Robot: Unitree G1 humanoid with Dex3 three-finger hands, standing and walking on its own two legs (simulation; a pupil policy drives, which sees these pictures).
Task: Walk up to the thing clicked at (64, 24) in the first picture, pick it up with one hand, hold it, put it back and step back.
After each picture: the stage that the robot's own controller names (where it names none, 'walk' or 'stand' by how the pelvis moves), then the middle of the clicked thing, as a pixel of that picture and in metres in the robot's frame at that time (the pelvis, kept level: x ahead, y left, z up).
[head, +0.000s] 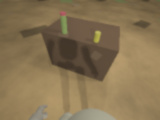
stand; (63, 23) +1.01 +0.38 +0.07
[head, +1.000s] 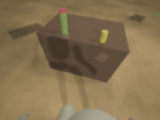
walk; (63, 22) +0.88 +0.32 +0.10
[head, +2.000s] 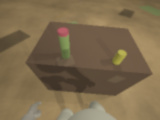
walk; (64, 45) +0.52 +0.20 +0.08
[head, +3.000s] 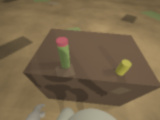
stand; (64, 54) +0.43 +0.21 +0.09
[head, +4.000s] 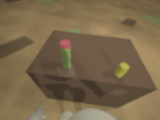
stand; (66, 56) +0.44 +0.20 +0.07
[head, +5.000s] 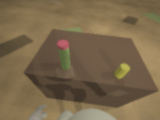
stand; (64, 56) +0.43 +0.20 +0.07
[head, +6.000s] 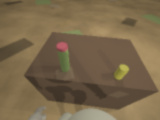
stand; (64, 58) +0.42 +0.21 +0.07
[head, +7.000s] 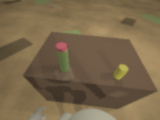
stand; (63, 59) +0.42 +0.21 +0.07
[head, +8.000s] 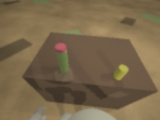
stand; (62, 59) +0.41 +0.21 +0.07
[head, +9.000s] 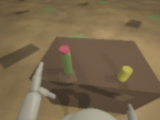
rise first; (66, 61) +0.41 +0.21 +0.07
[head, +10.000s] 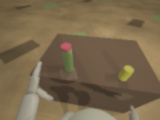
go down; (68, 59) +0.42 +0.21 +0.07
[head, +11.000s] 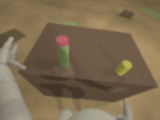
go down; (63, 54) +0.43 +0.18 +0.08
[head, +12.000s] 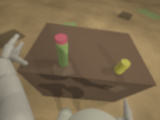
go down; (62, 52) +0.44 +0.19 +0.09
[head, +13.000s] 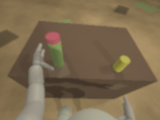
close in; (56, 52) +0.41 +0.21 +0.12
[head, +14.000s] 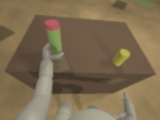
close; (55, 43) +0.47 +0.21 +0.13
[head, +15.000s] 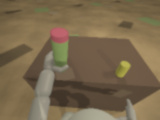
lift; (60, 54) +0.31 +0.17 +0.25
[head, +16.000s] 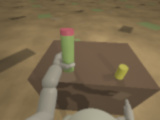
lift; (68, 52) +0.35 +0.14 +0.24
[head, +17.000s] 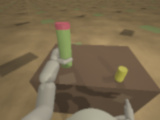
hold; (64, 47) +0.35 +0.16 +0.28
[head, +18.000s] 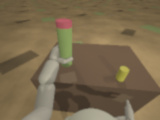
crouch; (65, 45) +0.34 +0.15 +0.30
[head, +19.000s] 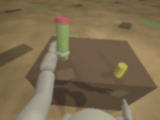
crouch; (62, 41) +0.42 +0.19 +0.25
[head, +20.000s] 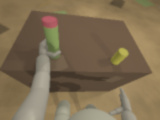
lower; (52, 41) +0.48 +0.22 +0.13
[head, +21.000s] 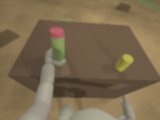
lower; (58, 50) +0.42 +0.20 +0.13
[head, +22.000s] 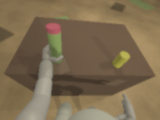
lower; (55, 46) +0.45 +0.21 +0.13
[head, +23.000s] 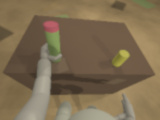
lower; (53, 44) +0.45 +0.21 +0.13
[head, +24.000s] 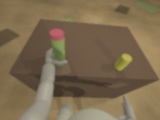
open; (58, 50) +0.42 +0.20 +0.13
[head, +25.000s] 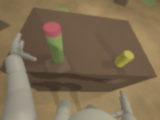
sink last; (56, 46) +0.42 +0.19 +0.13
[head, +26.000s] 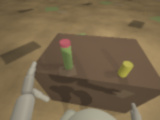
sink last; (67, 56) +0.44 +0.21 +0.10
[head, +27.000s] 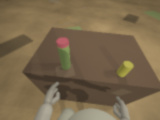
stand; (64, 55) +0.41 +0.20 +0.10
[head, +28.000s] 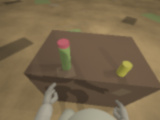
stand; (65, 56) +0.42 +0.20 +0.10
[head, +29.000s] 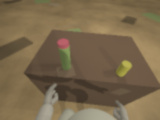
stand; (65, 56) +0.42 +0.20 +0.09
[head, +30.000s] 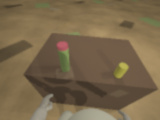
stand; (64, 58) +0.42 +0.20 +0.08
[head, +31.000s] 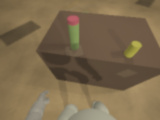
walk; (74, 35) +0.57 +0.15 +0.10
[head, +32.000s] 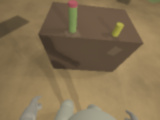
walk; (72, 18) +0.78 +0.23 +0.09
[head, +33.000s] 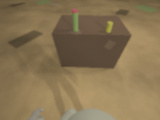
stand; (75, 21) +1.05 +0.28 +0.09
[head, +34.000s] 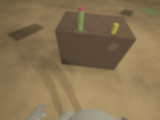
stand; (80, 19) +1.05 +0.21 +0.07
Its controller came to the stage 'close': yes
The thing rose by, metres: 0.22
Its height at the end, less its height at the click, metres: +0.00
